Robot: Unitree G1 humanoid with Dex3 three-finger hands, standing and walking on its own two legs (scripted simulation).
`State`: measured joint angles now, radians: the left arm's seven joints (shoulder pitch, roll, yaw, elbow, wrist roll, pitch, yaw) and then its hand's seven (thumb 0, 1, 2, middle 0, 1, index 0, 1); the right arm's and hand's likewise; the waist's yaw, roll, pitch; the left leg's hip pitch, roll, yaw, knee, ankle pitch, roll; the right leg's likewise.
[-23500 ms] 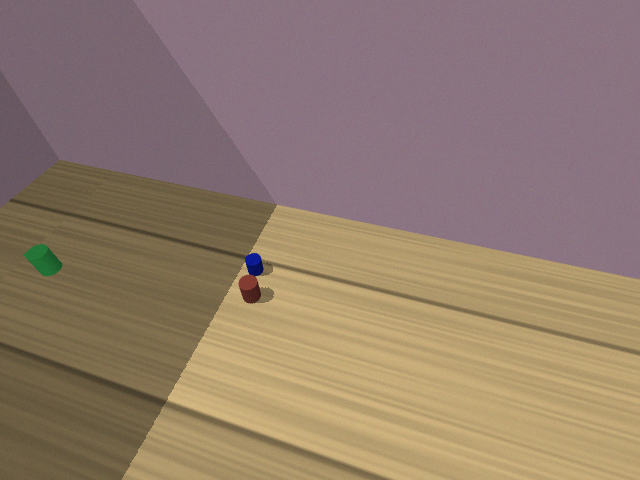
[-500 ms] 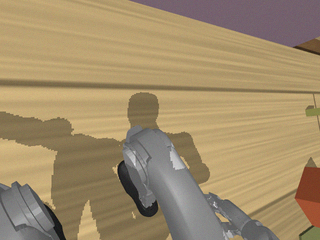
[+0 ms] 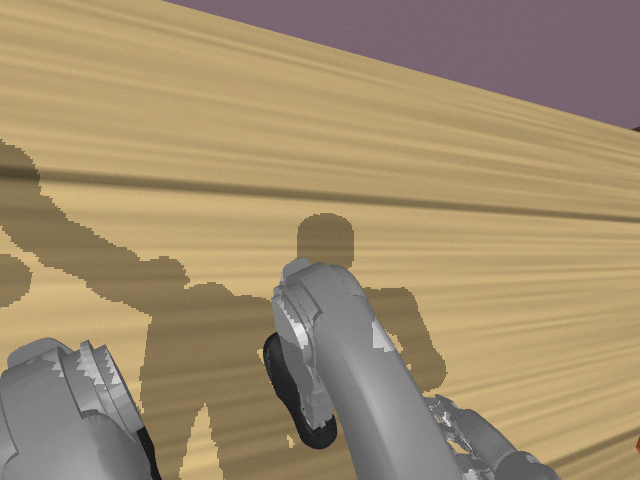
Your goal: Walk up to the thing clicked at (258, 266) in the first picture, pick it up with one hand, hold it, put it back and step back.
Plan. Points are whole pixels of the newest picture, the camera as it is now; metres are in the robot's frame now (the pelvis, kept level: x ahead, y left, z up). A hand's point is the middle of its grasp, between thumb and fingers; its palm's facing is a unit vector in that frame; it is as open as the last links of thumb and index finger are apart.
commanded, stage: settle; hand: left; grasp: from above
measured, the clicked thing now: out of the picture +0.50 +0.38 -0.24
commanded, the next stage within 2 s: lift in 0.50 s
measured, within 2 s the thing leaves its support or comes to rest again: neither
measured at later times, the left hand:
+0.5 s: hand out of the picture +0.48 +0.37 -0.13, palm faces -0.40 -0.10 -0.91, open 8.5 cm
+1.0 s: hand out of the picture +0.44 +0.38 -0.06, palm faces -0.42 -0.15 -0.90, open 8.5 cm
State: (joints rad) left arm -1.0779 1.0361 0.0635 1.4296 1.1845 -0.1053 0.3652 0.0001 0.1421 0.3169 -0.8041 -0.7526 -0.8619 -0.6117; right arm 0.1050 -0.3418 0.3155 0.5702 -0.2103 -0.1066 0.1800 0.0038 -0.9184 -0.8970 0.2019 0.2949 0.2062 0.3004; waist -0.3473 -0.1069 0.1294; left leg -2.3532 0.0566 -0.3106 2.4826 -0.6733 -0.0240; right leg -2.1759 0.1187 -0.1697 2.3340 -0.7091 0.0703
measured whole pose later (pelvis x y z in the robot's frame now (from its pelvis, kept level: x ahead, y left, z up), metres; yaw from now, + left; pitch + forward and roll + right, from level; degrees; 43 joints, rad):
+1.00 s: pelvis -0.01 -0.01 +0.05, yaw +7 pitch +34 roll -10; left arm -0.93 0.82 0.04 1.04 1.09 -0.08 0.01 -0.01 0.16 0.38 -0.73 -0.81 -0.78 -0.69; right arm 0.20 -0.30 0.12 0.56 -0.08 0.10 0.08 0.00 -0.91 -0.90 0.20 0.30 0.21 0.30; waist -0.22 0.01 -0.04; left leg -2.27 0.04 -0.18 2.26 -0.60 -0.01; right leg -2.11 0.05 -0.09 2.19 -0.69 0.05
